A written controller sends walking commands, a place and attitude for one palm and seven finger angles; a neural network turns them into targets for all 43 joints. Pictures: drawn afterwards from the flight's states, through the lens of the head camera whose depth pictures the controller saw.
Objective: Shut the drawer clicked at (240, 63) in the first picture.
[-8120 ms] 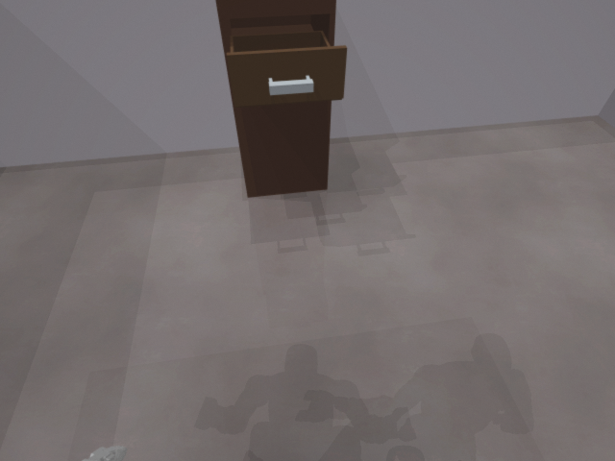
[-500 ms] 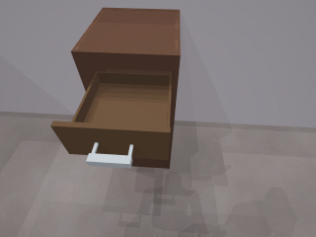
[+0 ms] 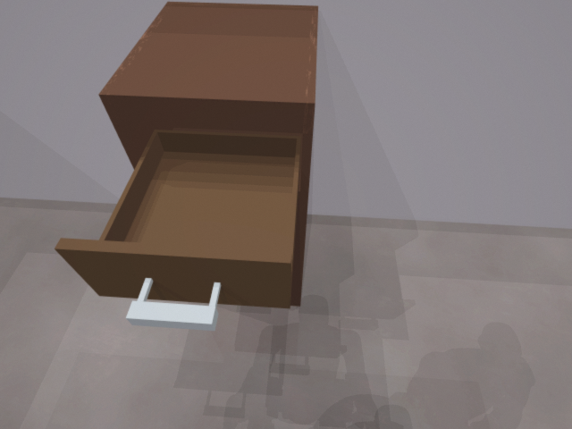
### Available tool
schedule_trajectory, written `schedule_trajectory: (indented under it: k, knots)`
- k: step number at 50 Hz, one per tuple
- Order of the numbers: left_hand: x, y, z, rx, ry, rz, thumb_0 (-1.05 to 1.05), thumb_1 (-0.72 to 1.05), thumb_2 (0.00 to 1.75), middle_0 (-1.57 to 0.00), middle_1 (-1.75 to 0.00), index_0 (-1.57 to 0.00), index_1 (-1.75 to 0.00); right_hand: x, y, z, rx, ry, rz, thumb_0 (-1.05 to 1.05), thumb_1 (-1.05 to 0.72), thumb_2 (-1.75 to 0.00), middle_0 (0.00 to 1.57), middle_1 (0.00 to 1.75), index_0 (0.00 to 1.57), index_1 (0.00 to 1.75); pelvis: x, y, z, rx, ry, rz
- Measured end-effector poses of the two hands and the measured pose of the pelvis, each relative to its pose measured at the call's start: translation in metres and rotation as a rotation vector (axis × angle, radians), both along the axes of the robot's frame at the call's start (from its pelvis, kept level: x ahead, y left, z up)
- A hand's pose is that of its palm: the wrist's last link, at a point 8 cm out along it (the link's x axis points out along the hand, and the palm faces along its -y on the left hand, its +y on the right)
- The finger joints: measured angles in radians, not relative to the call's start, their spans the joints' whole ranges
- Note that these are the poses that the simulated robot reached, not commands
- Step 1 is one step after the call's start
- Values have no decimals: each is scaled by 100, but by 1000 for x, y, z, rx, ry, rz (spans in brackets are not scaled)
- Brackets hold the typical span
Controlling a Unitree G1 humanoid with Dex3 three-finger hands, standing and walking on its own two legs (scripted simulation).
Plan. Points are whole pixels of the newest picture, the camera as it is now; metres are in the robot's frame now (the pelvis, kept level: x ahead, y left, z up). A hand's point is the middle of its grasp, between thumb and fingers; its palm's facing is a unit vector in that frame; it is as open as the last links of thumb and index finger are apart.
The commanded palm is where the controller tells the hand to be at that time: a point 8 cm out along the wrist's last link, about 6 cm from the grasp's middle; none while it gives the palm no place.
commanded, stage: come to a stop and stand still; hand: left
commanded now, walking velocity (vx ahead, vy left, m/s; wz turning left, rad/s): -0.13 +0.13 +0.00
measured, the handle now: (177, 301) +0.31 +0.19 -0.04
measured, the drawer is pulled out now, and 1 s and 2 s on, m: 0.29 0.29 0.29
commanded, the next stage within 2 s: look again from close up in 0.70 s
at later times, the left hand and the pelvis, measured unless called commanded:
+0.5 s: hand out of the picture +0.00 +0.25 -0.17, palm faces -0.01 -0.96 -0.27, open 7.3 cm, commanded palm none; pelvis -0.04 +0.05 -0.01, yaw -1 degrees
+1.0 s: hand out of the picture -0.02 +0.20 -0.17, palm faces -0.04 -0.98 -0.22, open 7.3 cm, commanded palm none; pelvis -0.03 +0.03 +0.00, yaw -2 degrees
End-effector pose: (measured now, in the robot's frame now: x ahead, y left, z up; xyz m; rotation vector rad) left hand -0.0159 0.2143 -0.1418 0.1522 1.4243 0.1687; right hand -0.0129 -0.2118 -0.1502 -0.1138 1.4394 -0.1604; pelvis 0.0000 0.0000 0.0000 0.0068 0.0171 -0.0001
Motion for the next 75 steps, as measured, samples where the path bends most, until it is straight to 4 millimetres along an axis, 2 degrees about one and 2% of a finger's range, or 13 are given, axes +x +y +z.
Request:
schedule_trajectory:
  k: [4,8,15,21,29,38,45,56,72,73,75]
  knots:
    - [4,8,2,13,-31,21,1,92,90,-20,-30,-20,-30,17,-11,8,-34,-37,18,1,-92,-90,20,30,20,30,-3,1,3,8,-6,7]
    - [1,22,-7,25,-41,21,0,91,90,-20,-30,-20,-30,35,-17,4,-69,-92,36,0,-92,-90,19,30,20,30,-9,10,-6,16,0,-1]
    - [0,46,-10,27,-56,-22,0,91,90,-20,-30,-20,-30,49,4,6,-57,-198,48,0,-91,-90,19,30,20,30,-26,30,-10,-13,-1,-12]
    - [9,68,-2,48,-108,-54,0,91,90,-20,-30,-20,-30,40,32,2,-19,-247,65,0,-91,-90,19,30,20,30,-36,47,-10,-14,-20,-15]
    - [12,81,9,67,-135,-82,0,91,90,-20,-30,-20,-30,12,36,-2,-12,-209,55,-1,-94,-90,20,30,20,30,-45,57,-7,-4,-34,-32]
    - [-4,69,8,44,-58,-86,0,91,90,-20,-30,-20,-30,-30,32,-2,-2,-80,31,0,-92,-90,20,30,20,30,-44,51,-2,9,-19,-38]
    - [-10,49,5,19,-17,-75,0,91,90,-20,-30,-20,-30,-42,27,-2,6,-26,12,0,-91,-90,20,30,20,30,-36,39,-1,10,-22,-37]
    - [-6,26,4,16,-5,-67,1,92,90,-20,-30,-20,-30,-25,16,-3,21,-40,7,0,-91,-90,19,30,20,30,-27,20,1,12,-25,-36]
    - [-1,2,5,22,-12,-57,1,92,90,-20,-30,-20,-30,-10,-12,-1,11,-37,13,0,-92,-90,19,30,20,30,-17,-6,2,9,-14,-23]
    - [7,4,10,29,-57,-11,1,94,90,-20,-30,-20,-30,-7,-15,1,0,-66,9,0,-92,-90,20,30,20,30,-18,-7,1,7,-9,-22]
    - [42,13,37,70,-315,27,3,96,90,-21,-30,-21,-31,8,-25,7,-42,-194,28,1,-92,-90,20,30,20,30,-19,-9,0,11,-5,-17]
